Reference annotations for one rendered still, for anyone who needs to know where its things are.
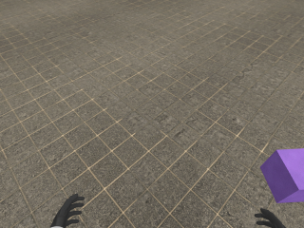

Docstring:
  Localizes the carton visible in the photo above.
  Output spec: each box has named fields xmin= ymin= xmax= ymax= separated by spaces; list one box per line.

xmin=260 ymin=148 xmax=304 ymax=203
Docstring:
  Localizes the robot right hand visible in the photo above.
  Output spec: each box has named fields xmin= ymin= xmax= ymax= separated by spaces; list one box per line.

xmin=254 ymin=208 xmax=286 ymax=228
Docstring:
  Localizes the robot left hand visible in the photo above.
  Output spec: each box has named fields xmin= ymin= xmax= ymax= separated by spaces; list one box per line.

xmin=49 ymin=193 xmax=85 ymax=228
